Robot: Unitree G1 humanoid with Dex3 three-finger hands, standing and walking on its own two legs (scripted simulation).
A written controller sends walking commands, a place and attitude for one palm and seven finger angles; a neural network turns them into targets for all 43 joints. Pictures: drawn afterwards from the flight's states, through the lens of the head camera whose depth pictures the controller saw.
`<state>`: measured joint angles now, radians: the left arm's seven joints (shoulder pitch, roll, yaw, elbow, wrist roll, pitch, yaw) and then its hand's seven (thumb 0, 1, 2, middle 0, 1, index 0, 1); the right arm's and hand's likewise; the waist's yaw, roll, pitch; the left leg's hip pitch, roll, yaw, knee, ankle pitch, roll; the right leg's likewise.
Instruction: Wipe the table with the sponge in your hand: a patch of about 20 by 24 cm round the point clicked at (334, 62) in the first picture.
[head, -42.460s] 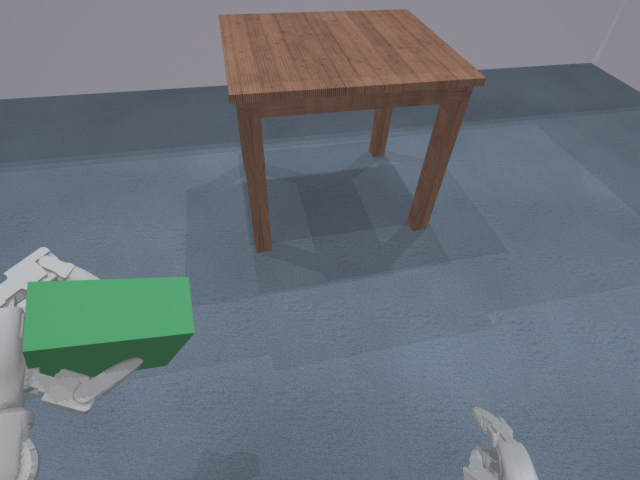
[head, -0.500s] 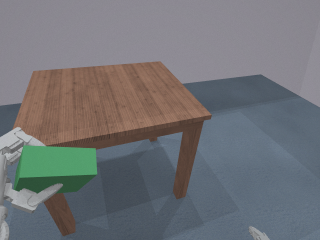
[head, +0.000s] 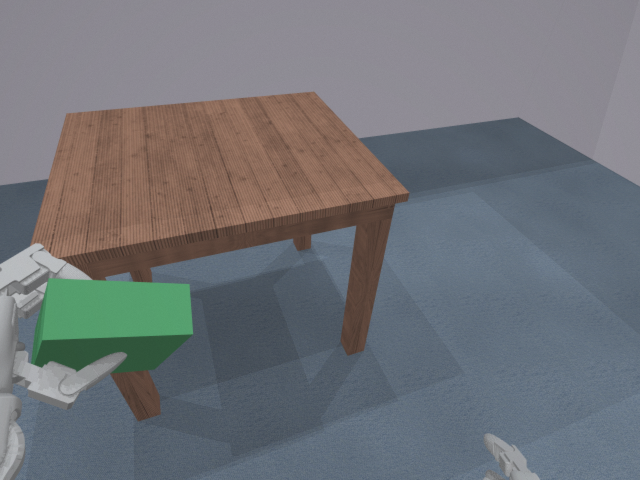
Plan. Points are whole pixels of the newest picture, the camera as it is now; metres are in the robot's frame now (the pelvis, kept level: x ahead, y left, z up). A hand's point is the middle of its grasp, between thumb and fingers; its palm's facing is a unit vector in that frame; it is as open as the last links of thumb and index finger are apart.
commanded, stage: stop stepping back and stand still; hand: left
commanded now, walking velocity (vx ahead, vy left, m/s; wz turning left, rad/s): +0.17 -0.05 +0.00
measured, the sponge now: (131, 331) +0.24 +0.22 +0.13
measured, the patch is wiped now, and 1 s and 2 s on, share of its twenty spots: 1.00 1.00 1.00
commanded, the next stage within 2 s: stand and wait in 0.24 s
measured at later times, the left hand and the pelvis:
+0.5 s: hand (77, 329) +0.21 +0.25 +0.16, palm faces +0.43 -0.82 -0.37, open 9.8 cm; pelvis +0.00 +0.00 -0.01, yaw +1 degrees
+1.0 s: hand (83, 314) +0.23 +0.26 +0.16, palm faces +0.40 -0.87 -0.31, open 9.8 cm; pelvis +0.02 +0.02 +0.01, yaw -1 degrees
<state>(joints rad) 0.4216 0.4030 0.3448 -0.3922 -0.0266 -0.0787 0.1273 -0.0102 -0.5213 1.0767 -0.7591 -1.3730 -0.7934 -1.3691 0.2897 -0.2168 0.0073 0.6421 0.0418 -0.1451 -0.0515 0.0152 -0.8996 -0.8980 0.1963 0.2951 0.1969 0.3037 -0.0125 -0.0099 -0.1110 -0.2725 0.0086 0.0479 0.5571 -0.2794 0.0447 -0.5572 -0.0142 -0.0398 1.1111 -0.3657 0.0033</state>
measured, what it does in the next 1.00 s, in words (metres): steps on the spot: right foot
